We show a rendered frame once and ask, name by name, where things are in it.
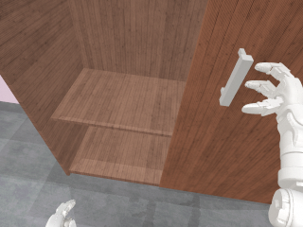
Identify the handle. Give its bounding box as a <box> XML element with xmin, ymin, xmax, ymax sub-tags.
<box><xmin>219</xmin><ymin>48</ymin><xmax>254</xmax><ymax>107</ymax></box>

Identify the left robot hand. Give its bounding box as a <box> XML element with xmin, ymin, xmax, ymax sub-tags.
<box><xmin>45</xmin><ymin>200</ymin><xmax>77</xmax><ymax>227</ymax></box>

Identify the wardrobe door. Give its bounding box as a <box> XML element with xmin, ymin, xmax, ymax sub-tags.
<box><xmin>159</xmin><ymin>0</ymin><xmax>303</xmax><ymax>204</ymax></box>

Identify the right robot hand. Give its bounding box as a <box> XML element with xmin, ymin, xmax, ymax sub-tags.
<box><xmin>241</xmin><ymin>62</ymin><xmax>303</xmax><ymax>116</ymax></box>

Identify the right robot upper arm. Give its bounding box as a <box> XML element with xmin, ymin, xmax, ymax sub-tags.
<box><xmin>268</xmin><ymin>188</ymin><xmax>303</xmax><ymax>227</ymax></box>

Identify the right robot forearm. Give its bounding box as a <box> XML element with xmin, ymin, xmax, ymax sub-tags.
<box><xmin>276</xmin><ymin>104</ymin><xmax>303</xmax><ymax>193</ymax></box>

